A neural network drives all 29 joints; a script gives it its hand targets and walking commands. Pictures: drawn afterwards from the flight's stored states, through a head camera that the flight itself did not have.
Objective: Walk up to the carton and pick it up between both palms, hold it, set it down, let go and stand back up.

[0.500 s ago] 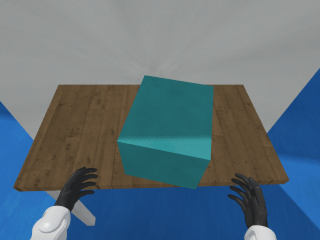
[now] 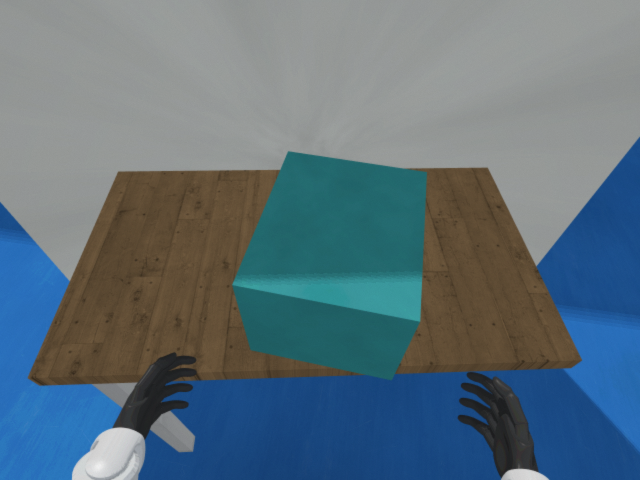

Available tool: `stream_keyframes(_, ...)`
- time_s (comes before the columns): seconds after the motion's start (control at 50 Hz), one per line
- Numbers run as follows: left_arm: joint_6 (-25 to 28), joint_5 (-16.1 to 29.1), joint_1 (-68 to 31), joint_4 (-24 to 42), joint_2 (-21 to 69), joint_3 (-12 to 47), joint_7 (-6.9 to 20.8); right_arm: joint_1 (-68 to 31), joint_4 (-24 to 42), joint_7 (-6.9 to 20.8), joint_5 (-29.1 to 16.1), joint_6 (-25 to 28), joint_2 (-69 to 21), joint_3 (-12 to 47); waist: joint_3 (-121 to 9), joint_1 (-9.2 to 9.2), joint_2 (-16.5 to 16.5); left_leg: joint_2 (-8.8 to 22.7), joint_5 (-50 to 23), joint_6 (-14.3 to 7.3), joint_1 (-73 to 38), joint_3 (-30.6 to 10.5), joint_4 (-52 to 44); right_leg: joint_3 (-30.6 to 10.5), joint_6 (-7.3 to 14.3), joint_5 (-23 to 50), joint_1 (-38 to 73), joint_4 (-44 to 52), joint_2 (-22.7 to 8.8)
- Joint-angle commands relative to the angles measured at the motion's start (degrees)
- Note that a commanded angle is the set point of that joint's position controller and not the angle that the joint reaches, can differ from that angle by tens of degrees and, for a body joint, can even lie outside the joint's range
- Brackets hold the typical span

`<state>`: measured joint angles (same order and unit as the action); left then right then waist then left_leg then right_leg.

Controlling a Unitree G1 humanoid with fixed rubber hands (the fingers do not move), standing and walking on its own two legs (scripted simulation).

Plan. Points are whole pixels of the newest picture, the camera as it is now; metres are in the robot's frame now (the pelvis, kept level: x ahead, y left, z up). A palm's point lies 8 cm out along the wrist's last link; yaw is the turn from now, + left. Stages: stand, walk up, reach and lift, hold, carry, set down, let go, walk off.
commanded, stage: set down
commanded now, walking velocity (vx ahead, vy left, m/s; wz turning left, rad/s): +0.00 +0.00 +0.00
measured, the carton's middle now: (338, 261) +0.41 -0.02 +0.00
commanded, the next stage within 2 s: let go in 0.58 s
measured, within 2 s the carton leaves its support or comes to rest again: neither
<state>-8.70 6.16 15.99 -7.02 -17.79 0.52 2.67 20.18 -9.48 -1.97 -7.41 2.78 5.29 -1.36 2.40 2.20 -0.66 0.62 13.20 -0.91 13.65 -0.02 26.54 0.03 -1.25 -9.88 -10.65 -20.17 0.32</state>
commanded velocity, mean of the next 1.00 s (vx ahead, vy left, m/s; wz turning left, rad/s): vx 0.00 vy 0.00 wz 0.00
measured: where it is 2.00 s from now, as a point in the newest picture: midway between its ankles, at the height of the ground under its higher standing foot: outside the picture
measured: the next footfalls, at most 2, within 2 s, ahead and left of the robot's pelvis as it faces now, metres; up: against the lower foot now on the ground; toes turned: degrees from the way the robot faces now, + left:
none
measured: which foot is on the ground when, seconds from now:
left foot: down 0.00-1.00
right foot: down 0.00-1.00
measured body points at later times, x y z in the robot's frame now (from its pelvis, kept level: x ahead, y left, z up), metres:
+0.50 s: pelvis +0.00 +0.00 +0.00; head +0.02 -0.01 +0.45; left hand +0.21 +0.22 -0.02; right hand +0.19 -0.22 -0.06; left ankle +0.01 +0.10 -0.74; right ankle +0.01 -0.14 -0.74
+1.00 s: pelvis +0.00 +0.00 +0.00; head +0.01 -0.02 +0.45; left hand +0.21 +0.22 -0.03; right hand +0.18 -0.22 -0.08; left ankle +0.01 +0.10 -0.74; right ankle +0.01 -0.14 -0.74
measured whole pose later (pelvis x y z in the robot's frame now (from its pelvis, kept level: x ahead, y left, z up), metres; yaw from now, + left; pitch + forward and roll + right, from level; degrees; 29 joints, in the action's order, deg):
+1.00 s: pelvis +0.00 +0.00 +0.00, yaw +0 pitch +0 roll -2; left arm -5.6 2.0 13.9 -14.5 -14.1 0.4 2.6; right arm 10.4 -32.1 2.3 -2.4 6.4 9.1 -3.1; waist 0.3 2.1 -4.1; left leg 0.6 13.3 -0.9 13.6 0.0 26.4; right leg 0.0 -1.3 -10.1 -10.7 -20.2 0.3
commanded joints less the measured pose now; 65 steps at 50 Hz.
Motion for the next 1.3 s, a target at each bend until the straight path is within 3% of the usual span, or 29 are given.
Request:
stream_keyframes(0.0, 0.4, -2.1, -1.0, -5.9, 1.0, -1.6, -1.4, -4.1, -4.1, 1.7, 5.9, 3.2, 11.1, -3.9, -4.2, -4.05, -5.8, 2.2, -4.7, 4.4, -9.4, 2.5, -10.4, 1.6, 4.3, -2.7, 4.2, 2.9, 3.4)
stream_keyframes(0.26, -1.9, -4.4, -2.3, -15.8, 3.1, -2.1, -1.0, -9.6, -14.1, 3.0, 7.9, 4.5, 12.9, -4.4, -1.0, -3.93, -2.1, 1.3, -1.9, 3.9, -8.8, 3.2, -10.7, 2.6, 3.7, -5.5, 2.1, 3.4, 3.3)
stream_keyframes(0.34, -1.8, -4.1, -2.0, -15.8, 2.8, -2.2, -0.9, -10.2, -13.4, 3.1, 8.0, 5.0, 12.7, -4.2, -1.4, -4.07, -0.2, 1.3, -1.2, 3.6, -8.8, 3.3, -10.6, 2.8, 3.6, -5.4, 3.0, 3.4, 3.3)
stream_keyframes(0.4, -2.3, -4.8, -1.7, -18.3, 4.3, -1.8, -1.3, -11.5, -17.0, 4.0, 8.6, 4.9, 14.0, -5.1, -0.6, -4.26, -1.0, 1.6, -1.1, 3.8, -8.1, 2.8, -11.2, 3.0, 3.9, -5.8, 2.3, 3.0, 3.6)
stream_keyframes(0.64, -2.6, -5.4, -2.7, -21.7, 3.7, -2.0, -0.9, -13.7, -20.4, 4.6, 10.0, 5.5, 13.9, -5.0, -0.8, -4.51, 3.4, 0.4, -0.4, 3.0, -7.7, 3.8, -10.2, 2.9, 3.3, -6.8, 1.8, 2.9, 2.9)
stream_keyframes(0.88, -2.5, -7.0, -3.5, -24.1, 4.8, -1.6, -1.6, -15.5, -24.4, 5.4, 9.9, 6.1, 15.0, -4.4, 0.6, -5.55, 2.4, 0.3, 1.2, 2.6, -5.5, 4.0, -10.0, 3.0, 3.9, -7.6, 1.0, 2.5, 2.8)
stream_keyframes(0.96, -2.4, -6.3, -4.1, -24.0, 4.6, -1.4, -1.4, -15.6, -25.0, 5.2, 9.8, 5.8, 14.9, -4.6, 0.8, -5.5, 3.9, 0.2, 2.4, 2.2, -4.8, 4.0, -10.0, 2.9, 3.8, -8.4, 0.8, 2.6, 2.6)
stream_keyframes(1.0, -2.5, -6.7, -4.1, -25.0, 4.9, -1.4, -1.7, -16.2, -26.2, 5.4, 9.5, 5.7, 15.4, -4.5, 1.0, -5.31, 2.4, 0.3, 2.4, 2.4, -4.9, 3.8, -10.2, 2.8, 4.0, -7.9, 0.7, 2.6, 2.6)
stream_keyframes(1.04, -2.1, -6.1, -3.4, -24.1, 4.1, -1.6, -1.6, -15.4, -24.8, 5.3, 9.3, 6.1, 14.9, -3.9, 0.4, -5.77, 3.7, 0.1, 1.6, 2.1, -5.2, 4.0, -9.7, 2.9, 3.8, -7.4, 0.7, 2.7, 2.5)
stream_keyframes(1.06, 4.3, -10.1, -6.4, -14.8, -12.3, -7.0, -3.0, -10.1, -25.3, 3.7, 11.5, 3.1, 22.7, -6.2, -5.7, -1.82, 5.2, 4.2, -2.6, 1.5, -3.4, -2.2, -3.8, -2.0, 3.1, -2.7, -1.5, -5.6, -3.0)
stream_keyframes(1.1, 7.7, -10.0, -6.3, -14.0, -11.4, -7.3, -3.3, -10.9, -25.0, 3.1, 12.1, 1.4, 23.8, -6.4, -3.1, -2.26, 4.0, 4.8, 13.1, 0.1, 2.6, -4.9, -7.1, -1.9, 2.7, -10.2, -3.8, -7.1, -2.4)
stream_keyframes(1.12, 8.3, -9.6, -5.7, -13.7, -9.5, -6.6, -3.0, -12.4, -24.3, 3.0, 12.0, 1.3, 23.9, -6.4, -2.6, -2.78, 0.0, 5.3, 15.8, -0.6, 3.4, -5.8, -8.1, -1.7, 2.2, -10.2, -5.0, -8.1, -2.4)
stream_keyframes(1.18, 10.5, -10.0, -3.5, -14.6, -11.1, -6.7, -2.9, -11.3, -24.7, 3.5, 11.4, 0.4, 23.0, -5.9, -3.1, -2.32, 1.3, 4.3, 20.5, -1.7, 4.3, -5.4, -6.9, -2.8, 2.7, -13.3, -5.6, -7.1, -3.1)
stream_keyframes(1.22, 11.2, -10.1, -3.0, -15.0, -11.9, -7.2, -3.0, -11.5, -24.7, 3.9, 11.3, 0.1, 23.1, -5.9, -1.8, -2.35, 2.2, 3.2, 18.3, -1.7, 4.2, -4.7, -4.8, -3.9, 3.1, -15.5, -7.3, -6.3, -3.4)
stream_keyframes(1.26, 11.7, -10.0, -3.6, -15.0, -12.1, -7.2, -3.0, -10.4, -24.9, 4.1, 11.2, 0.3, 23.0, -5.8, -3.3, -1.84, 5.6, 2.9, 12.0, -1.9, 0.2, -4.1, -1.0, -5.3, 3.6, -15.6, -9.4, -4.7, -4.6)
stream_keyframes(1.28, 11.9, -9.8, -3.9, -15.0, -11.8, -7.1, -2.9, -10.6, -25.2, 4.1, 11.0, 0.3, 23.2, -5.6, -3.3, -1.74, 5.2, 2.7, 7.9, -2.0, 0.0, -3.1, 0.2, -6.0, 3.5, -13.3, -9.0, -4.0, -5.4)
